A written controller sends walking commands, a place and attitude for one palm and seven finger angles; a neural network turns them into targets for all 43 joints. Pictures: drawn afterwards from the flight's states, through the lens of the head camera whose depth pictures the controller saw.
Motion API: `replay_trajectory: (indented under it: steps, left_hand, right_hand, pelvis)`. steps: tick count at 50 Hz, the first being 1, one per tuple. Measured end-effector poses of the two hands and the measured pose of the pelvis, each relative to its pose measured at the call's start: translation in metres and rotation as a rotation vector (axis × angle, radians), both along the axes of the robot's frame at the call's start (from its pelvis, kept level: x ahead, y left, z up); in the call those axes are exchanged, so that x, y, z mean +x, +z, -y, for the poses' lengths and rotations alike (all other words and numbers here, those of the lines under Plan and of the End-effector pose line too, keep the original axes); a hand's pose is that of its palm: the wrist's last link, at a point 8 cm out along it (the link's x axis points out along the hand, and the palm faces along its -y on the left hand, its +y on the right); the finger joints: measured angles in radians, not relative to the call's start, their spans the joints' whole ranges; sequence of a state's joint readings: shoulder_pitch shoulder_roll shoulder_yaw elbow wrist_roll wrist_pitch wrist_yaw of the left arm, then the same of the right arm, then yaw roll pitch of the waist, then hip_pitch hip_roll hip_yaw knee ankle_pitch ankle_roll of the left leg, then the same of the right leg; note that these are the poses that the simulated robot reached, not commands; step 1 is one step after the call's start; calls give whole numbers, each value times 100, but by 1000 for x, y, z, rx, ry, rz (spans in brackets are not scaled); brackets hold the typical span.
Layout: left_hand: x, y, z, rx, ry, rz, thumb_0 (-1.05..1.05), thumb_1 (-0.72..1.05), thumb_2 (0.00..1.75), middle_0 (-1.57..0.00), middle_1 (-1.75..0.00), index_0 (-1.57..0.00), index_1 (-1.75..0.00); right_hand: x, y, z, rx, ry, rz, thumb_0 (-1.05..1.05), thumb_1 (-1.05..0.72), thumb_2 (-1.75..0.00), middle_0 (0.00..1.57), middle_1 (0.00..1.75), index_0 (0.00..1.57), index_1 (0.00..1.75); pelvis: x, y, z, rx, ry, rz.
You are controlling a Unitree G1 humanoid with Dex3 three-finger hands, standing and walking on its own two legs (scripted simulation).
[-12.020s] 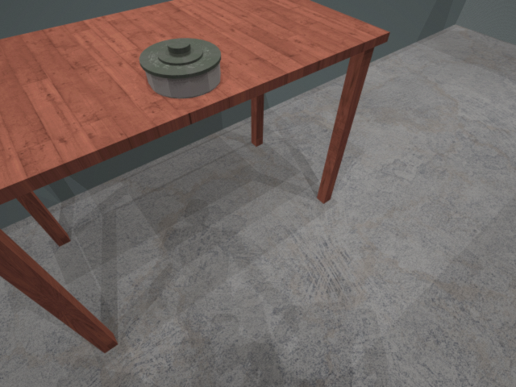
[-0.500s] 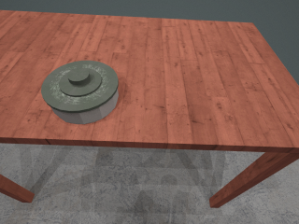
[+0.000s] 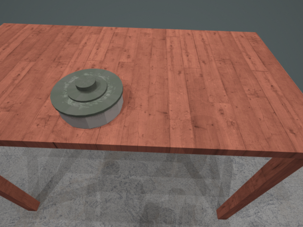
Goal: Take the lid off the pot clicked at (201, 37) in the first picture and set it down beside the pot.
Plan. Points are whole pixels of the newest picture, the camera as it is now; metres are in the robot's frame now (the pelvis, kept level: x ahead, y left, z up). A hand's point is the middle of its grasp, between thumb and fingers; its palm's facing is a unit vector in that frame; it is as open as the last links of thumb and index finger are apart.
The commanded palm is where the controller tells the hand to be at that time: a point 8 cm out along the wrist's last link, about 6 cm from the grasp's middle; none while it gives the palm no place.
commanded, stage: look again from close up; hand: left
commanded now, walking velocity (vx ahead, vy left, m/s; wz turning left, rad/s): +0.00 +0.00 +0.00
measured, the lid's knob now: (85, 83) +0.43 +0.20 +0.16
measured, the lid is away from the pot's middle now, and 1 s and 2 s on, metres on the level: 0.00 0.00 0.00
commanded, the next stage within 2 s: lift the closed hand beside the body in 0.70 s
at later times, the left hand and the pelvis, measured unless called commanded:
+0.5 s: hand out of the picture +0.04 +0.21 -0.17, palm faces +0.00 -0.97 -0.23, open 7.3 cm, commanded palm none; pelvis +0.00 +0.02 +0.00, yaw +0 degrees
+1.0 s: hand (71, 218) +0.15 +0.21 -0.04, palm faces +0.25 -0.92 -0.29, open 6.6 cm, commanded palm +0.09 +0.26 +0.00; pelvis +0.00 +0.01 +0.01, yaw +1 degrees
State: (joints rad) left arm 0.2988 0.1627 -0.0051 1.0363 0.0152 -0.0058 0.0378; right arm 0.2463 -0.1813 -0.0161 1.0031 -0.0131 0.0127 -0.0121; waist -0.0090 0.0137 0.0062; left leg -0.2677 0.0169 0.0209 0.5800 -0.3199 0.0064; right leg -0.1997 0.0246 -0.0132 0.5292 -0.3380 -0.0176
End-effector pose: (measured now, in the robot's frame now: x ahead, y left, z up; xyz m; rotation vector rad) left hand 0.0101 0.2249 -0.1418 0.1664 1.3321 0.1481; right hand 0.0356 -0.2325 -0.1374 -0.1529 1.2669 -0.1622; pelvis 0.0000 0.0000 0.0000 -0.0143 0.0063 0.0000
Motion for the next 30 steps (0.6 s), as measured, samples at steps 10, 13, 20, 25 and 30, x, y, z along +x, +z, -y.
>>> replay_trajectory:
  steps: [10,13,20,25,30]
  left_hand:
    - [30,0,-18,7,-14,59,0,92,90,-21,-30,-21,-30]
    - [34,1,-23,13,-16,61,0,91,90,-20,-30,-21,-29]
    - [31,3,-32,23,-16,41,0,91,90,-20,-30,-20,-29]
    - [22,4,-33,25,-10,10,0,91,90,-20,-30,-20,-29]
    - [11,4,-30,21,-4,-21,0,91,90,-20,-30,-20,-29]
  right_hand:
    - [-2,1,-16,-12,8,-19,1,-92,-90,20,30,20,30]
    - [-3,2,-19,-14,10,-23,1,-92,-90,20,30,20,30]
    - [-3,2,-23,-14,17,-34,1,-92,-90,20,30,20,30]
    - [-3,2,-23,-10,21,-42,1,-92,-90,20,30,20,30]
    - [-4,2,-22,-8,23,-49,1,-92,-90,20,30,20,30]
  pelvis:
    - [5,0,-13,4,-5,4]
    - [6,0,-16,5,-5,6]
    - [5,2,-20,8,-5,10]
    - [4,3,-20,11,-5,12]
    - [3,4,-19,13,-5,14]
